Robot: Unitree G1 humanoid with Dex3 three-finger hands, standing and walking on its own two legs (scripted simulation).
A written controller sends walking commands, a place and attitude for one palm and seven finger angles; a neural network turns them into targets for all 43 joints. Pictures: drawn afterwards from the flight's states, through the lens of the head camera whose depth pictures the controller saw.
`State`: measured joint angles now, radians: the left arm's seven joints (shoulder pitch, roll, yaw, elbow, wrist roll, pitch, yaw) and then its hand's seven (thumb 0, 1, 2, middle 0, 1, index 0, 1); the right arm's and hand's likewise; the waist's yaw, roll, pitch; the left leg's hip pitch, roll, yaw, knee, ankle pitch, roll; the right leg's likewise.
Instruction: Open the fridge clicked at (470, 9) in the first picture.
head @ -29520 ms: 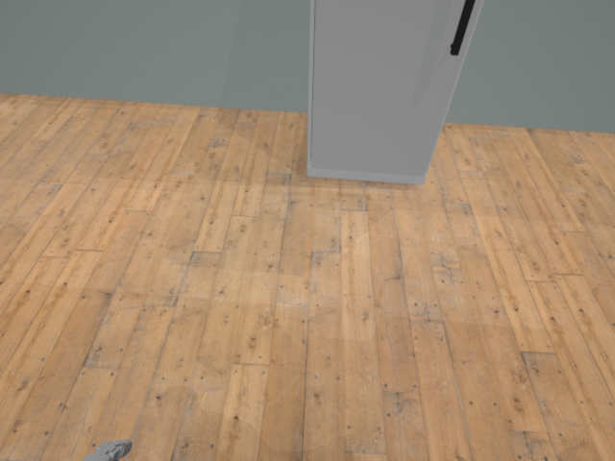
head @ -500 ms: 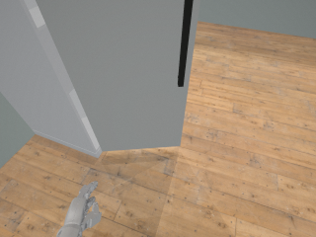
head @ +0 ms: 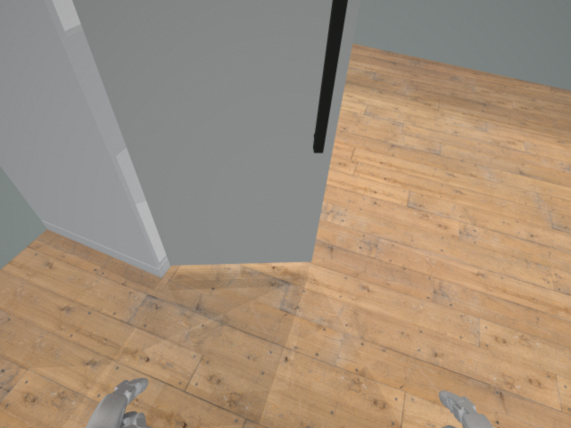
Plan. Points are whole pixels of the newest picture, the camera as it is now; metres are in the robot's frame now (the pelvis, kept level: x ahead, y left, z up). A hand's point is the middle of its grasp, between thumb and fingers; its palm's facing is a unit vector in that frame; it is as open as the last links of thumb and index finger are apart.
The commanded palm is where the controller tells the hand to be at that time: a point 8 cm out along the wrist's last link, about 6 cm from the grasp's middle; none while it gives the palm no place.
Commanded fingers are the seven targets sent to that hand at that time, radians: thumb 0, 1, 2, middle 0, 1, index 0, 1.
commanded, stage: let the arm hang, fingers relaxed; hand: right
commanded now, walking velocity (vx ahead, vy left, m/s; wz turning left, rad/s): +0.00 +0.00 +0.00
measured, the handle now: (326, 76) +0.79 -0.02 +0.11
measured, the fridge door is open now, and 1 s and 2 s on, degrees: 64 64 64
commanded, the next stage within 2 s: look to check the result in 0.88 s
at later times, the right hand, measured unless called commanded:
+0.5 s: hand out of the picture +0.02 -0.23 -0.16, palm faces -0.03 +0.95 -0.30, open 7.4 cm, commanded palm none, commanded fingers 0.00 -0.90 -0.90 0.20 0.30 0.20 0.30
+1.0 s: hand out of the picture +0.12 -0.24 -0.14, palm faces -0.05 +0.95 -0.32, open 7.4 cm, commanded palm none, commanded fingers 0.00 -0.90 -0.90 0.20 0.30 0.20 0.30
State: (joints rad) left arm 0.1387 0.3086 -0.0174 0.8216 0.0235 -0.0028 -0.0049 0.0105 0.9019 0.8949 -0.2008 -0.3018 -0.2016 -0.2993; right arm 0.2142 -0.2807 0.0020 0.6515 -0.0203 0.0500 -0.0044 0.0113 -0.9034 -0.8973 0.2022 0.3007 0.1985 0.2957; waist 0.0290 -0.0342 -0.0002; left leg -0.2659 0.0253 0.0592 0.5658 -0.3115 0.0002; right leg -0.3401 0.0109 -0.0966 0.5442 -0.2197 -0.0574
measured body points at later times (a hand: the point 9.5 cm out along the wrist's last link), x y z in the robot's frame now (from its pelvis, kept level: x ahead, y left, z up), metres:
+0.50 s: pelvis +0.01 +0.00 +0.01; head +0.03 +0.00 +0.46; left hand +0.03 +0.26 -0.14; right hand +0.02 -0.28 -0.13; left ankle -0.01 +0.12 -0.73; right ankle +0.04 -0.08 -0.73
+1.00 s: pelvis +0.03 +0.00 +0.02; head +0.05 -0.01 +0.47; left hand +0.12 +0.30 -0.11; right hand +0.12 -0.29 -0.12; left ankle -0.01 +0.12 -0.73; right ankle +0.04 -0.08 -0.73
